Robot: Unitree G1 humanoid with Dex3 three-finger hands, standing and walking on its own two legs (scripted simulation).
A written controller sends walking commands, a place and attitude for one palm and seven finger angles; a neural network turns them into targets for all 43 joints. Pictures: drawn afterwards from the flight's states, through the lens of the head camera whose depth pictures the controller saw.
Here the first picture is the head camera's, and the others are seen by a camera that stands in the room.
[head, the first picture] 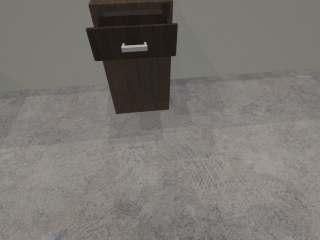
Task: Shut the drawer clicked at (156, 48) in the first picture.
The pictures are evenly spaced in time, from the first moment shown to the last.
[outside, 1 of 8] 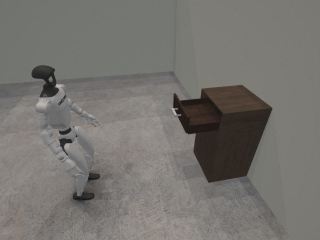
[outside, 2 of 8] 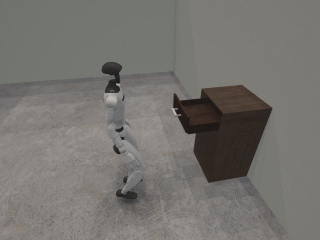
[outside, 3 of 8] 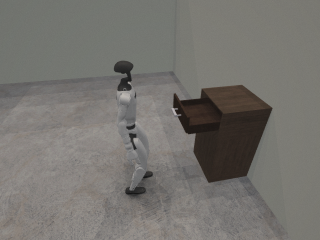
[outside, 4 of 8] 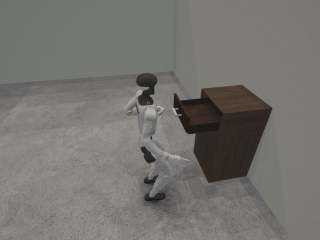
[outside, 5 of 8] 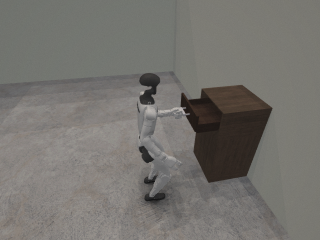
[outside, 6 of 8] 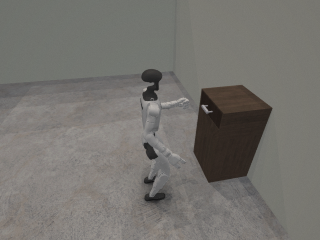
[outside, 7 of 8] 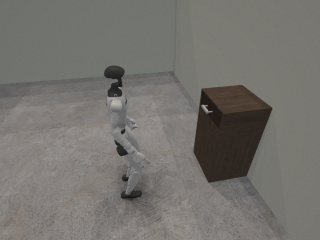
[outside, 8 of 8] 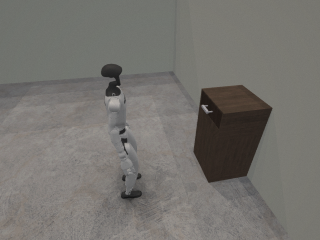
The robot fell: no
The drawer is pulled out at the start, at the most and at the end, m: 0.30 0.30 0.00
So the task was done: yes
